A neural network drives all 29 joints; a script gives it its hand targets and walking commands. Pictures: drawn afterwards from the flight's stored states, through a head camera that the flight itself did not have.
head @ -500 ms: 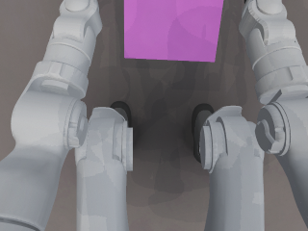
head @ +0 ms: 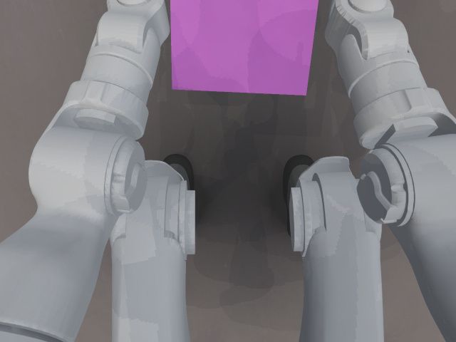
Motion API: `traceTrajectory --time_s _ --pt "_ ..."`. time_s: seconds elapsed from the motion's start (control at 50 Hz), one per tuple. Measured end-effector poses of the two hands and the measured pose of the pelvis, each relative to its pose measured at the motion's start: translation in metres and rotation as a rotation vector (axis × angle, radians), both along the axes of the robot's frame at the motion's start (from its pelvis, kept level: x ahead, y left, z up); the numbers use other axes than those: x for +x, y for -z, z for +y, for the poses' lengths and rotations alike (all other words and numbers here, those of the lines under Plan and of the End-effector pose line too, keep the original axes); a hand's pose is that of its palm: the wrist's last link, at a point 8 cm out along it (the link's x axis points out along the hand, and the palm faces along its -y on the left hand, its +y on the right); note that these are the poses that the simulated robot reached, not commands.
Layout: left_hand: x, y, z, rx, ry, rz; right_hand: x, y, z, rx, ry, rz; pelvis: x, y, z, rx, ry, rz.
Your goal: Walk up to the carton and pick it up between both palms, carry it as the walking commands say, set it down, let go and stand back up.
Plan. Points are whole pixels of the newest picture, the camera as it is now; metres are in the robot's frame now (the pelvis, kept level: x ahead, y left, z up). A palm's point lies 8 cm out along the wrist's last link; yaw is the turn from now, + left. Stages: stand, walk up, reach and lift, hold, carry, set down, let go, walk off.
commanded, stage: reach and lift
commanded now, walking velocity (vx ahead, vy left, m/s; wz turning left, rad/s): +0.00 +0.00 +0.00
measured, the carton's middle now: out of the picture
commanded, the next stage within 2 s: none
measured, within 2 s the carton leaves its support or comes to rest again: leaves its support in 0.10 s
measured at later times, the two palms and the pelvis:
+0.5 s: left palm out of the picture +0.55 +0.12 -0.17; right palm out of the picture +0.54 -0.13 -0.17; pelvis +0.02 +0.00 -0.01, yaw +0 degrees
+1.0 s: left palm out of the picture +0.54 +0.12 -0.12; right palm out of the picture +0.53 -0.11 -0.12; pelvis -0.01 +0.00 +0.02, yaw +0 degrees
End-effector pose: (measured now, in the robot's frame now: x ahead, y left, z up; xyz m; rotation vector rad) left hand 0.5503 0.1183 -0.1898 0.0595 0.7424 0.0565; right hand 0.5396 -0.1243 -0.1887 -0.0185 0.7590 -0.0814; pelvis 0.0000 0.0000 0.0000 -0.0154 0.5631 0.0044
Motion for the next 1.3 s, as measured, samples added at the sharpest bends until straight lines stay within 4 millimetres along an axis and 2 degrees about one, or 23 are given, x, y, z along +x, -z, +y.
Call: traceTrajectory --time_s 0.22,0.5,0.62,0.76,0.98,1.14,1.3 --pt "-0.007 -0.010 0.011 0.004 -0.003 0.052 -0.003 -0.012 0.009 0.017 -0.016 0.051 0.017 0.013 0.000 -0.002 0.004 0.074" --pt "-0.005 -0.017 -0.003 0.003 -0.002 0.038 -0.003 -0.020 -0.002 -0.002 0.024 0.030 0.021 0.007 -0.003 0.001 0.009 0.110" --pt "-0.001 -0.027 -0.002 0.007 -0.010 -0.003 0.002 -0.031 0.003 -0.022 0.063 -0.012 0.016 0.002 -0.001 0.002 0.007 0.076" --pt "0.007 -0.041 0.000 -0.009 -0.017 -0.040 0.007 -0.044 0.005 -0.032 0.060 -0.049 0.000 -0.009 0.001 0.000 0.001 -0.062" --pt "-0.006 -0.063 0.006 -0.017 -0.042 -0.035 -0.004 -0.063 0.010 -0.004 0.074 -0.045 -0.007 -0.019 0.000 -0.010 -0.013 -0.081" --pt "-0.002 -0.087 0.000 -0.015 -0.025 -0.051 -0.006 -0.085 0.005 0.003 0.099 -0.061 -0.010 -0.031 0.001 -0.016 -0.016 -0.094" --pt "-0.005 -0.100 -0.004 -0.012 -0.024 -0.059 -0.011 -0.095 0.000 0.006 0.102 -0.069 -0.011 -0.041 0.001 -0.014 -0.014 -0.092"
